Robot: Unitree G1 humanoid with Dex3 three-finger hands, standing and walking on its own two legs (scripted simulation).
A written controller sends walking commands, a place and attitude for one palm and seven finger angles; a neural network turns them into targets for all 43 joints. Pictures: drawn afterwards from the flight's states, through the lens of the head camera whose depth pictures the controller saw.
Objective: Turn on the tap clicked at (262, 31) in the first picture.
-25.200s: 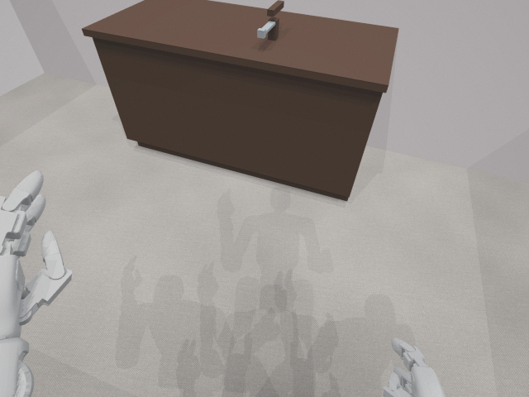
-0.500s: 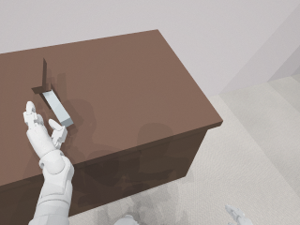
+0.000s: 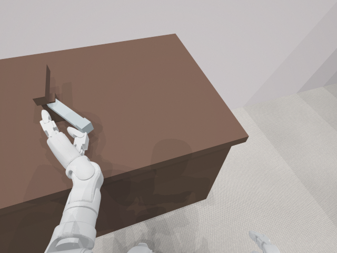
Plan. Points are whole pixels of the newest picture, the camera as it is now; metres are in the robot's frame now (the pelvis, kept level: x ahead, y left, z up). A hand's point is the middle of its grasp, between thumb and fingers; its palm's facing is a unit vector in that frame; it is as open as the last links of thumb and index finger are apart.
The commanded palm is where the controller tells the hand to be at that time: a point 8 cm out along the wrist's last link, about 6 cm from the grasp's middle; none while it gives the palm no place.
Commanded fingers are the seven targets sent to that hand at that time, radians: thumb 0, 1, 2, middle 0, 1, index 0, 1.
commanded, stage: push the lever round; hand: left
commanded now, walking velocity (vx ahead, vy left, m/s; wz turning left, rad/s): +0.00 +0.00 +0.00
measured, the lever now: (84, 126) +0.40 +0.23 +0.07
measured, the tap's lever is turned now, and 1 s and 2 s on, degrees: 35 61 77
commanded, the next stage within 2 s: lift the hand up off the lever in 1.28 s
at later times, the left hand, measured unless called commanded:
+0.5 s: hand (99, 127) +0.41 +0.19 +0.06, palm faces +0.79 -0.61 -0.07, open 7.7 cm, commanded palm +0.35 +0.20 +0.06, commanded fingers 0.00 0.90 0.90 -0.15 -0.15 -0.15 -0.15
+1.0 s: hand (108, 117) +0.44 +0.18 +0.06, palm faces +0.83 -0.55 -0.11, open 7.6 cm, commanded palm +0.39 +0.18 +0.06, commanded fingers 0.00 0.90 0.90 -0.15 -0.15 -0.15 -0.15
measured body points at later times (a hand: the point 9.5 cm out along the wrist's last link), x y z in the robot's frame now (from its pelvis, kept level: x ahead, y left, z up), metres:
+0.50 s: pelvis +0.00 -0.01 +0.00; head +0.04 -0.01 +0.45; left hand +0.36 +0.22 +0.07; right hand +0.11 -0.25 -0.13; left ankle +0.04 +0.11 -0.69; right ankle -0.01 -0.08 -0.69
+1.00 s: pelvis +0.00 -0.02 -0.01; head +0.06 -0.02 +0.44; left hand +0.39 +0.20 +0.07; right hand +0.09 -0.26 -0.14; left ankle +0.04 +0.11 -0.69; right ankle -0.01 -0.08 -0.69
